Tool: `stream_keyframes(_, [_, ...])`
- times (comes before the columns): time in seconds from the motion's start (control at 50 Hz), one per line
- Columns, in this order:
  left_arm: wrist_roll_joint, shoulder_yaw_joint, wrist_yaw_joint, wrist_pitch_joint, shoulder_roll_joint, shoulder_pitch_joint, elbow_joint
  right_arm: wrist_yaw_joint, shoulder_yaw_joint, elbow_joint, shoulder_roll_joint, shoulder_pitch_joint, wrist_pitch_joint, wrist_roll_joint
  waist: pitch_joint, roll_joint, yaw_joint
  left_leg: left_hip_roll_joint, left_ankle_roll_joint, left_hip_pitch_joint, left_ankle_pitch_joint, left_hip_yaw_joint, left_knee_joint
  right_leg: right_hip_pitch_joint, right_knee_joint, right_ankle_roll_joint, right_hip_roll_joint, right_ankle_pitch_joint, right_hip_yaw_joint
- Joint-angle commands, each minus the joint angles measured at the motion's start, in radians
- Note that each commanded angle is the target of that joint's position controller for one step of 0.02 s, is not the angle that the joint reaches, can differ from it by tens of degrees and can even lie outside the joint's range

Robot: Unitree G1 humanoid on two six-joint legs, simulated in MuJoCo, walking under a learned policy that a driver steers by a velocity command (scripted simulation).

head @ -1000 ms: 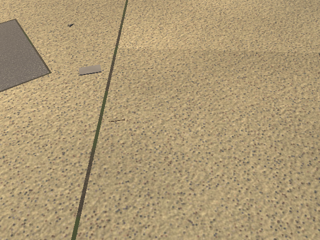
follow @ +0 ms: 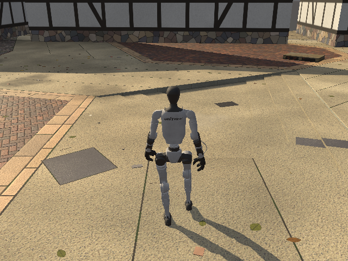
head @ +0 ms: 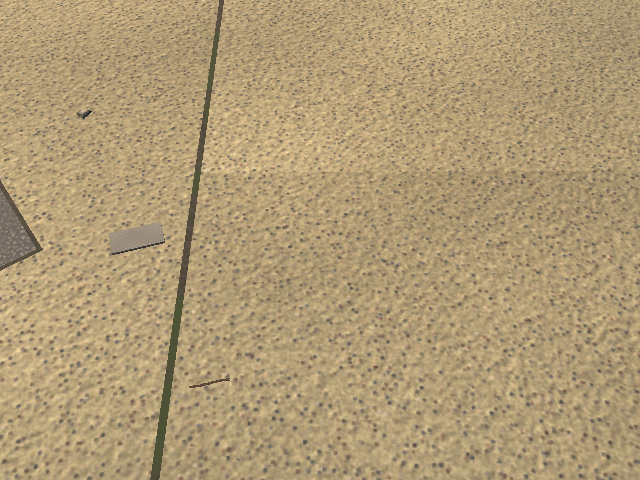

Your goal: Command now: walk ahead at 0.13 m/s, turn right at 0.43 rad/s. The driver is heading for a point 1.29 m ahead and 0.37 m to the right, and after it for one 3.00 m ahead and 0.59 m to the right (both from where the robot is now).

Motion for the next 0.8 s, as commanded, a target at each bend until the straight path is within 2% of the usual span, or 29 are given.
stream_keyframes(0.02, [0.002, 0.012, -0.017, 0.017, 0.067, 0.021, -0.063, -0.037, -0.042, -0.074, -0.193, -0.068, 0.011, 0.011, -0.083, 0.107, 0.032, 0.314, 0.077, 0.014, 0.672, -0.041, -0.010, 0.104, -0.057, 0.001, -0.008, 0.046, -0.022])
stream_keyframes(0.1, [0.007, 0.023, -0.039, 0.038, 0.084, -0.034, -0.134, -0.048, -0.061, -0.104, -0.208, -0.085, 0.058, 0.022, -0.049, 0.084, 0.011, 0.375, 0.103, 0.097, 0.554, -0.050, 0.082, 0.028, -0.081, -0.019, -0.013, -0.132, -0.058])
stream_keyframes(0.14, [0.000, 0.028, -0.053, 0.038, 0.084, -0.023, -0.159, -0.054, -0.071, -0.134, -0.221, -0.099, 0.080, 0.030, -0.054, 0.086, 0.012, 0.387, 0.087, 0.124, 0.624, -0.042, 0.165, 0.041, -0.121, -0.039, 0.012, -0.202, -0.095])
stream_keyframes(0.16, [-0.005, 0.033, -0.058, 0.034, 0.090, 0.012, -0.162, -0.057, -0.076, -0.153, -0.227, -0.113, 0.088, 0.034, -0.073, 0.094, 0.025, 0.375, 0.066, 0.125, 0.706, -0.023, 0.238, 0.093, -0.169, -0.057, 0.039, -0.205, -0.119])
stream_keyframes(0.18, [-0.009, 0.044, -0.059, 0.028, 0.106, 0.097, -0.150, -0.060, -0.078, -0.173, -0.228, -0.133, 0.096, 0.040, -0.110, 0.082, 0.069, 0.335, 0.025, 0.083, 0.762, 0.018, 0.371, 0.218, -0.265, -0.090, 0.071, -0.113, -0.121])
stream_keyframes(0.2, [-0.011, 0.078, -0.042, 0.029, 0.183, 0.198, -0.137, -0.055, -0.081, -0.192, -0.234, -0.113, 0.093, 0.029, -0.191, -0.007, 0.109, 0.261, -0.033, -0.054, 0.604, 0.040, 0.573, 0.436, -0.316, -0.166, 0.043, 0.110, 0.021])
stream_keyframes(0.22, [-0.023, 0.114, -0.021, 0.035, 0.294, 0.282, -0.128, -0.031, -0.059, -0.247, -0.162, -0.145, 0.077, -0.015, -0.247, -0.220, 0.093, 0.093, -0.090, -0.383, -0.128, 0.045, 0.848, 0.685, -0.346, -0.303, -0.128, 0.182, 0.364])
stream_keyframes(0.24, [-0.004, 0.104, -0.024, 0.019, 0.281, 0.327, -0.136, 0.003, -0.042, -0.293, -0.120, -0.164, 0.037, -0.001, -0.371, -0.255, 0.096, -0.020, -0.074, -0.673, -0.462, -0.203, 1.029, 0.897, -0.508, -0.438, -0.242, -0.405, 0.793])
stream_keyframes(0.26, [-0.006, 0.090, -0.023, 0.002, 0.224, 0.305, -0.146, 0.034, -0.050, -0.303, -0.160, -0.234, -0.007, 0.034, -0.265, -0.143, 0.120, 0.049, -0.038, -0.799, -0.374, -0.296, 1.036, 0.866, -0.594, -0.386, -0.231, -0.735, 0.790])
stream_keyframes(0.28, [-0.011, 0.080, -0.019, -0.008, 0.195, 0.240, -0.163, 0.049, -0.059, -0.305, -0.190, -0.262, -0.031, 0.049, -0.158, -0.065, 0.089, 0.080, -0.026, -0.806, -0.284, -0.281, 0.973, 0.755, -0.619, -0.332, -0.211, -0.748, 0.712])
stream_keyframes(0.3, [-0.022, 0.072, -0.018, -0.011, 0.183, 0.184, -0.183, 0.049, -0.067, -0.290, -0.199, -0.253, -0.040, 0.034, -0.108, 0.024, 0.049, 0.108, -0.035, -0.741, -0.235, -0.272, 0.870, 0.634, -0.628, -0.295, -0.179, -0.653, 0.630])
stream_keyframes(0.32, [-0.026, 0.066, -0.012, -0.013, 0.166, 0.145, -0.197, 0.042, -0.075, -0.282, -0.211, -0.246, -0.043, 0.015, -0.096, 0.051, 0.025, 0.126, -0.050, -0.631, -0.183, -0.267, 0.743, 0.525, -0.628, -0.260, -0.134, -0.565, 0.545])
stream_keyframes(0.34, [-0.019, 0.065, -0.006, -0.010, 0.171, 0.131, -0.209, 0.039, -0.077, -0.280, -0.199, -0.248, -0.043, 0.010, -0.100, 0.044, 0.017, 0.115, -0.069, -0.534, -0.136, -0.243, 0.669, 0.451, -0.623, -0.239, -0.084, -0.506, 0.481])
stream_keyframes(0.38, [-0.012, 0.073, 0.006, -0.006, 0.200, 0.155, -0.218, 0.032, -0.069, -0.289, -0.156, -0.275, -0.043, 0.014, -0.099, 0.000, 0.030, 0.075, -0.103, -0.444, -0.069, -0.198, 0.555, 0.382, -0.612, -0.236, -0.033, -0.432, 0.416])
stream_keyframes(0.4, [0.050, 0.092, -0.013, 0.015, 0.263, 0.208, -0.174, 0.049, -0.034, -0.293, -0.095, -0.238, 0.018, -0.062, -0.089, -0.074, 0.039, 0.090, -0.140, -0.414, -0.078, -0.129, 0.583, 0.349, -0.590, -0.225, 0.017, -0.409, 0.351])
stream_keyframes(0.42, [0.048, 0.095, -0.026, 0.025, 0.248, 0.223, -0.181, 0.053, -0.033, -0.308, -0.095, -0.249, 0.045, -0.057, -0.078, -0.079, 0.053, 0.089, -0.160, -0.408, -0.080, -0.124, 0.555, 0.324, -0.588, -0.226, 0.031, -0.438, 0.354])
stream_keyframes(0.44, [0.042, 0.094, -0.036, 0.030, 0.242, 0.228, -0.189, 0.052, -0.031, -0.333, -0.106, -0.280, 0.058, -0.040, -0.061, -0.092, 0.070, 0.086, -0.179, -0.402, -0.081, -0.122, 0.520, 0.301, -0.597, -0.225, 0.032, -0.460, 0.382])
stream_keyframes(0.48, [0.037, 0.096, -0.049, 0.034, 0.243, 0.220, -0.202, 0.046, -0.031, -0.373, -0.132, -0.330, 0.059, -0.015, -0.043, -0.115, 0.091, 0.082, -0.199, -0.376, -0.081, -0.139, 0.434, 0.290, -0.593, -0.219, 0.027, -0.470, 0.426])
stream_keyframes(0.52, [0.035, 0.099, -0.051, 0.032, 0.253, 0.191, -0.216, 0.038, -0.031, -0.389, -0.146, -0.314, 0.043, 0.000, -0.056, -0.116, 0.081, 0.076, -0.189, -0.286, -0.076, -0.146, 0.339, 0.283, -0.559, -0.204, 0.019, -0.457, 0.440])
stream_keyframes(0.56, [0.034, 0.092, -0.050, 0.023, 0.237, 0.155, -0.227, 0.026, -0.039, -0.372, -0.161, -0.213, 0.027, 0.011, -0.081, -0.098, 0.034, 0.086, -0.156, -0.115, -0.023, -0.143, 0.267, 0.243, -0.512, -0.183, 0.003, -0.467, 0.458])
stream_keyframes(0.58, [0.038, 0.083, -0.046, 0.018, 0.211, 0.140, -0.229, 0.018, -0.048, -0.347, -0.176, -0.119, 0.020, 0.006, -0.091, -0.063, -0.012, 0.095, -0.135, -0.003, -0.027, -0.136, 0.238, 0.200, -0.444, -0.166, 0.019, -0.479, 0.445])
stream_keyframes(0.6, [0.038, 0.065, -0.041, 0.008, 0.160, 0.132, -0.230, 0.009, -0.059, -0.314, -0.205, 0.007, 0.007, -0.007, -0.112, 0.002, -0.068, 0.130, -0.119, 0.147, -0.090, -0.158, 0.217, 0.112, -0.298, -0.142, 0.066, -0.498, 0.388])
stream_keyframes(0.62, [0.031, 0.033, -0.038, -0.010, 0.062, 0.113, -0.247, -0.001, -0.078, -0.292, -0.289, 0.151, -0.008, -0.040, -0.145, 0.237, -0.127, 0.339, -0.095, 0.252, -0.394, -0.433, 0.080, 0.008, 0.079, -0.105, 0.183, -0.466, 0.228])
stream_keyframes(0.64, [0.002, 0.015, -0.037, -0.019, 0.035, 0.153, -0.299, 0.008, -0.102, -0.302, -0.382, 0.117, -0.005, -0.055, -0.126, 0.403, -0.051, 0.499, -0.029, 0.262, -0.763, -0.944, -0.135, -0.234, 0.271, -0.094, 0.233, -0.472, 0.147])
stream_keyframes(0.66, [0.018, 0.018, -0.032, -0.009, 0.095, 0.148, -0.271, 0.020, -0.097, -0.324, -0.307, 0.034, 0.000, -0.046, -0.035, 0.215, -0.011, 0.513, -0.001, 0.188, -0.773, -0.936, -0.118, -0.288, 0.391, -0.095, 0.134, -0.357, 0.157])
stream_keyframes(0.68, [0.040, 0.024, -0.042, -0.007, 0.126, 0.120, -0.258, 0.029, -0.082, -0.332, -0.237, 0.016, -0.001, -0.030, -0.020, 0.117, -0.007, 0.450, -0.007, 0.148, -0.656, -0.789, -0.076, -0.273, 0.393, -0.088, 0.115, -0.274, 0.153])
stream_keyframes(0.7, [0.057, 0.026, -0.055, -0.007, 0.141, 0.106, -0.250, 0.033, -0.072, -0.322, -0.203, 0.028, -0.004, -0.026, -0.029, 0.090, -0.005, 0.385, -0.019, 0.120, -0.535, -0.637, -0.065, -0.230, 0.360, -0.075, 0.094, -0.228, 0.148])
stream_keyframes(0.74, [0.074, 0.023, -0.076, -0.001, 0.139, 0.067, -0.256, 0.028, -0.062, -0.283, -0.183, 0.091, -0.018, -0.018, -0.017, 0.158, -0.017, 0.309, -0.017, 0.096, -0.406, -0.488, -0.102, -0.202, 0.330, -0.056, 0.086, -0.170, 0.124])
stream_keyframes(0.8, [0.063, 0.011, -0.080, 0.004, 0.125, -0.005, -0.277, 0.036, -0.058, -0.233, -0.162, 0.186, -0.035, -0.002, 0.021, 0.158, -0.030, 0.291, 0.002, 0.128, -0.216, -0.399, -0.127, -0.259, 0.293, -0.049, 0.095, -0.090, 0.112])
Velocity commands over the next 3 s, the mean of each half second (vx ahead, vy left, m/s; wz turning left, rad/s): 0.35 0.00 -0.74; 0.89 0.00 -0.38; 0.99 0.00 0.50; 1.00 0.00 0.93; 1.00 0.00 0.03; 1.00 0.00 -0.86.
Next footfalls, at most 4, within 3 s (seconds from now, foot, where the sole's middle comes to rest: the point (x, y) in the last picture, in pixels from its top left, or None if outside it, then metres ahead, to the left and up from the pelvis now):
0.20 right None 0.17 -0.12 -0.78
0.60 left None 0.36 0.05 -0.78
1.06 right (466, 421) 0.59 -0.32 -0.78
1.52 left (465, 257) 1.03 -0.39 -0.78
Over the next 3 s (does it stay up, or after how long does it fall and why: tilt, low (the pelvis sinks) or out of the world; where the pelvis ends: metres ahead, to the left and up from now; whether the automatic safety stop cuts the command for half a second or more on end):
stays up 2.14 -0.39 -0.06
